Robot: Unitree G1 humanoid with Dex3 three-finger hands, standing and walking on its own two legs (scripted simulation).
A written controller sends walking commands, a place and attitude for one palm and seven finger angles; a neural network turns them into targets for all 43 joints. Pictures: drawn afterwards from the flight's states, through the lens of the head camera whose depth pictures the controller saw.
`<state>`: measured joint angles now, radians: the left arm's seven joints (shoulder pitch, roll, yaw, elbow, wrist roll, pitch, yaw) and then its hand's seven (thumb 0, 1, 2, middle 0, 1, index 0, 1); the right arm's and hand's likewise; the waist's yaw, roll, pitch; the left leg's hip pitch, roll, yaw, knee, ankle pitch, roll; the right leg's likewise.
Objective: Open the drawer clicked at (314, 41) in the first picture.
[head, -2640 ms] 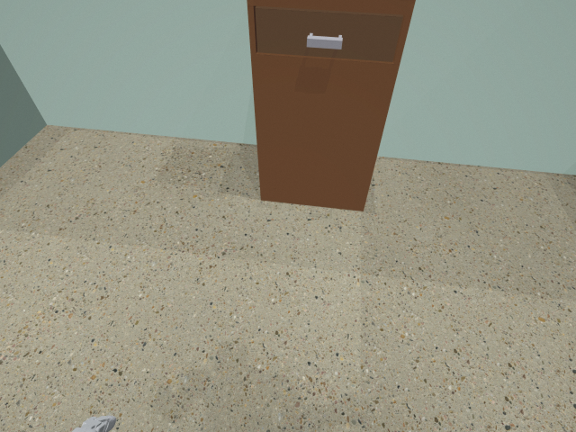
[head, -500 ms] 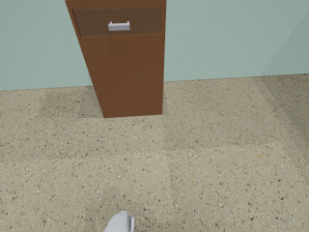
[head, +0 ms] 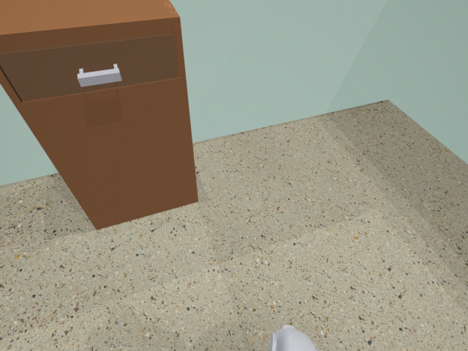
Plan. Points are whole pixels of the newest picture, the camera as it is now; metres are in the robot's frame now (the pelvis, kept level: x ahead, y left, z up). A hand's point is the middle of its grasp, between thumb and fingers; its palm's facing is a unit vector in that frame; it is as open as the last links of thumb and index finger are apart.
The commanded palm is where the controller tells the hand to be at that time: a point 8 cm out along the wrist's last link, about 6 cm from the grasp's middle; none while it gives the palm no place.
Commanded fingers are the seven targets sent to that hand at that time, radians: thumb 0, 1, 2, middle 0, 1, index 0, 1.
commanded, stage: walk to a spot facing it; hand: left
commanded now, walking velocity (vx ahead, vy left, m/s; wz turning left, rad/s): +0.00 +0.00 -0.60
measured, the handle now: (99, 73) +0.79 +0.45 +0.03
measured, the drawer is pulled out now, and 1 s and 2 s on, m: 0.00 0.00 0.00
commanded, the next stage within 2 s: turn to face it in 0.06 s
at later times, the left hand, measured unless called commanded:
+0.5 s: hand (180, 310) +0.23 +0.13 -0.18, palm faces -0.04 -0.99 -0.12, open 7.4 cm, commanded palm none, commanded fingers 0.00 0.90 0.90 -0.20 -0.30 -0.20 -0.30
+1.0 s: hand (143, 350) +0.15 +0.18 -0.16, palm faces +0.24 -0.92 -0.29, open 7.4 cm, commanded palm none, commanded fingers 0.00 0.90 0.90 -0.20 -0.30 -0.20 -0.30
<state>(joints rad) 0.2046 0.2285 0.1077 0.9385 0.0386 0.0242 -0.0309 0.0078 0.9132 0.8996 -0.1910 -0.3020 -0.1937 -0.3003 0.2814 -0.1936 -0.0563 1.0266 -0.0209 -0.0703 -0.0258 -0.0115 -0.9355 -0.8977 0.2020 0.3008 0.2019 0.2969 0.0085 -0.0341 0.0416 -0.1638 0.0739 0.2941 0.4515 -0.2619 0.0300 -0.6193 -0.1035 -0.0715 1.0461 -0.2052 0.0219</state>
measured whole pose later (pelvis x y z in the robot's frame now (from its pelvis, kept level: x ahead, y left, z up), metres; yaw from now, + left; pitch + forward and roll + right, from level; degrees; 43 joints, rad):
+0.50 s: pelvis +0.10 -0.02 -0.01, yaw -1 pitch -1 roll -2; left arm 0.11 0.13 0.02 0.95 0.02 0.01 0.02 0.01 0.90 0.90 -0.20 -0.30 -0.20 -0.30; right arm 0.30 -0.13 -0.02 1.02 -0.02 0.03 0.00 0.01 -0.91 -0.90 0.20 0.30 0.20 0.30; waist -0.05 -0.01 0.05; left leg -0.35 0.09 0.11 0.75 -0.36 -0.04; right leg -0.29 -0.06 -0.22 0.58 -0.25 -0.02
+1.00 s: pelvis +0.10 -0.05 -0.01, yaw +13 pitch +0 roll +0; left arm 0.18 0.23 0.06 0.92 0.01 0.03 0.02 0.01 0.91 0.90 -0.19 -0.30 -0.20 -0.30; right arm 0.20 -0.24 -0.07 0.94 -0.02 0.04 0.01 0.01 -0.90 -0.90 0.20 0.30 0.20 0.30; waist -0.02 0.03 0.05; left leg -0.35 -0.04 -0.07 0.54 -0.19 0.00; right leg -0.26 -0.03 -0.03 0.56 -0.31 0.05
